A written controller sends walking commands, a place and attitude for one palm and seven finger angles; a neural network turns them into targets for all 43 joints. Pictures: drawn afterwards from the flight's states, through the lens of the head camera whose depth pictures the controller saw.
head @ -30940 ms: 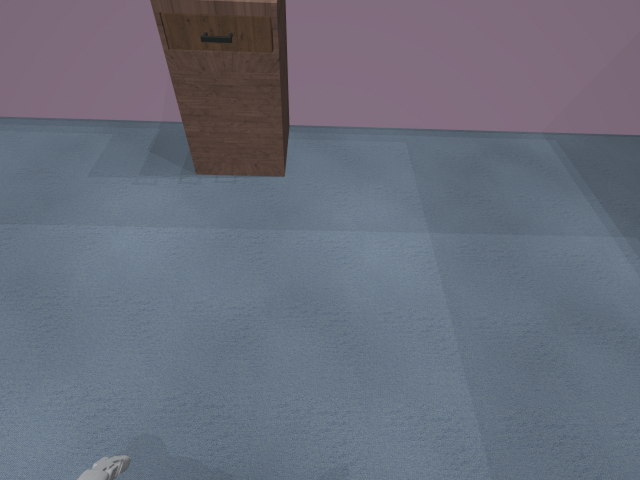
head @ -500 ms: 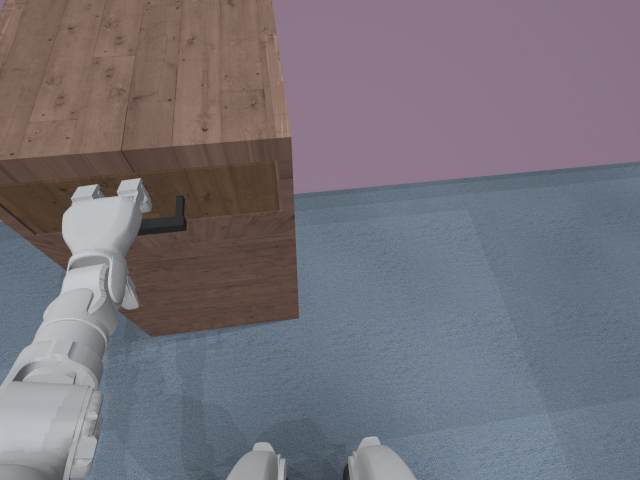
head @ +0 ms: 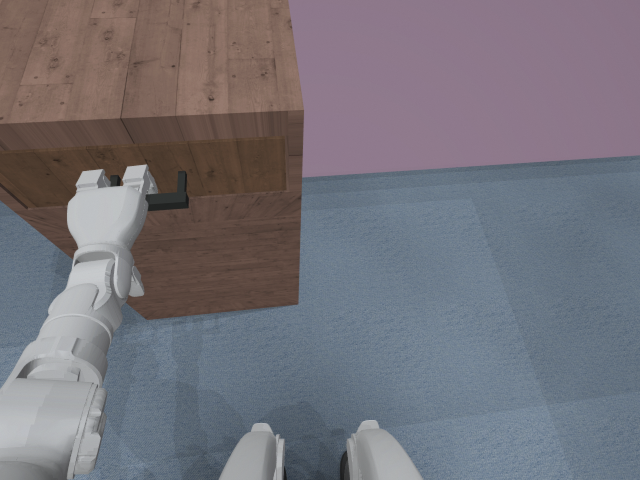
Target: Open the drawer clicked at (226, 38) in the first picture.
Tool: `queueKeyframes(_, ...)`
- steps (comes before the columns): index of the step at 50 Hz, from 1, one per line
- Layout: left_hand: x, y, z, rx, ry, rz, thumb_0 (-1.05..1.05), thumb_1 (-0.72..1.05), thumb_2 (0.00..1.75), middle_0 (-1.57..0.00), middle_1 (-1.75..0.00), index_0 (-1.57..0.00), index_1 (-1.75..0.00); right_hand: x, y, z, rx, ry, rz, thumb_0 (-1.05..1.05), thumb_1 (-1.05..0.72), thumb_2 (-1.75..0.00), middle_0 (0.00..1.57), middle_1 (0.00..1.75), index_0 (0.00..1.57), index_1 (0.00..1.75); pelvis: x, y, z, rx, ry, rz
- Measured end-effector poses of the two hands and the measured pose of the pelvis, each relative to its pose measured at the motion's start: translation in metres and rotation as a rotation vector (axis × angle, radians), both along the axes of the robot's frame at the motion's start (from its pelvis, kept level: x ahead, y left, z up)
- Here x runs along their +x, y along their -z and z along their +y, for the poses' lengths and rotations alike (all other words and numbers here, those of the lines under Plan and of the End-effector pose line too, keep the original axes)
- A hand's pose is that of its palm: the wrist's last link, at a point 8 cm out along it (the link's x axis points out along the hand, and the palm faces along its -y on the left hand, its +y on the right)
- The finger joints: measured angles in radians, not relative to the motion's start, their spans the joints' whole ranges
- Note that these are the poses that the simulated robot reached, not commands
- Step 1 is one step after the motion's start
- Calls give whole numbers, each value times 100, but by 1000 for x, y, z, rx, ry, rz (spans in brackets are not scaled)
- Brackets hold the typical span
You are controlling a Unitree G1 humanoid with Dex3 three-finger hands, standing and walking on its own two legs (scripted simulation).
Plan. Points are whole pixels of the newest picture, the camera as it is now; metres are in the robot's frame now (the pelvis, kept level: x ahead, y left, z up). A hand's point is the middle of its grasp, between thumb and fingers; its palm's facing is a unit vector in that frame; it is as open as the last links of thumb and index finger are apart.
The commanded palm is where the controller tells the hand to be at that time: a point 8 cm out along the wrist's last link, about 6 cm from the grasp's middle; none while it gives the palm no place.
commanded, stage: lower the fingers behind the handle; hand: left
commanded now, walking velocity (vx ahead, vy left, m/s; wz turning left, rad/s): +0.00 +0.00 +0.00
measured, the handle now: (147, 191) +0.49 +0.24 -0.02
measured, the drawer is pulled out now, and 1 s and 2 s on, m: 0.00 0.00 0.04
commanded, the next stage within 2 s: close the thumb around the handle in 0.46 s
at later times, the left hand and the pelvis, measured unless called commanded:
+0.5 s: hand (128, 236) +0.43 +0.27 -0.04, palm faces -0.06 -0.04 -1.00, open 13.9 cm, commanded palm +0.42 +0.25 +0.01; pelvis +0.00 +0.00 +0.00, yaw +0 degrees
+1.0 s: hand (127, 236) +0.43 +0.27 -0.04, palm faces -0.05 -0.04 -1.00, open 8.7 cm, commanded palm +0.42 +0.25 +0.01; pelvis +0.00 +0.00 +0.00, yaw +0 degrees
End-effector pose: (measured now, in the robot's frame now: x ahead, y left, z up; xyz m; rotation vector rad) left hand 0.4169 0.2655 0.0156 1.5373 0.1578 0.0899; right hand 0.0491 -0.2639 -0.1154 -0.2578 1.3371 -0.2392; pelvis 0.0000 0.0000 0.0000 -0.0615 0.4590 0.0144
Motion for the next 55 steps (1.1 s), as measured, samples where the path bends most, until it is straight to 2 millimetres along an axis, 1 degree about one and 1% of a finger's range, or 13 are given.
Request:
queueKeyframes(9, 1, 2, -1, 6, -8, 22, 0, -49, 30, -30, -120, -32, -120, -8, 4, 1, 13, 6, 17, 1, -91, -90, 20, 30, 21, 30, 0, 2, -1, 2, 5, 0)
queueKeyframes(18, 1, 3, 0, 1, 1, 24, 0, -49, 30, -30, -120, -32, -120, -14, 5, -3, 7, 15, 34, 1, -91, -90, 20, 30, 21, 30, 1, 3, -3, 4, 8, 5)
queueKeyframes(30, -2, 4, 0, -3, 2, 13, 0, -49, 30, -29, -119, -32, -120, -7, 4, -8, -2, 10, 23, 1, -91, -90, 20, 30, 21, 30, 2, 3, -5, 6, 9, 5)
queueKeyframes(33, -2, 4, 0, -1, 0, 11, 0, -46, 31, -30, -119, -32, -121, -4, 4, -8, -1, 6, 17, 1, -91, -90, 20, 30, 21, 30, 2, 3, -5, 6, 8, 5)
queueKeyframes(37, -3, 3, 0, -2, -1, 12, 0, -36, 36, -30, -120, -33, -122, -1, 4, -7, 2, 4, 10, 1, -91, -90, 20, 30, 21, 30, 2, 2, -5, 6, 8, 3)
queueKeyframes(41, -3, 3, 0, -5, -2, 14, 0, -20, 43, -31, -121, -34, -123, 1, 3, -6, 5, 1, 5, 1, -91, -90, 20, 30, 21, 30, 3, 2, -4, 6, 8, 1)
queueKeyframes(49, -3, 2, 1, -8, 6, 12, 0, 21, 60, -35, -126, -36, -128, 0, 4, -4, 6, 2, 5, 1, -91, -90, 20, 30, 21, 30, 2, 3, -3, 5, 9, 1)
queueKeyframes(55, -6, 1, 1, -13, 8, 4, 0, 53, 74, -37, -129, -38, -131, -3, 4, -3, 9, 7, 9, 1, -91, -90, 20, 30, 21, 30, 2, 2, -2, 5, 12, -3)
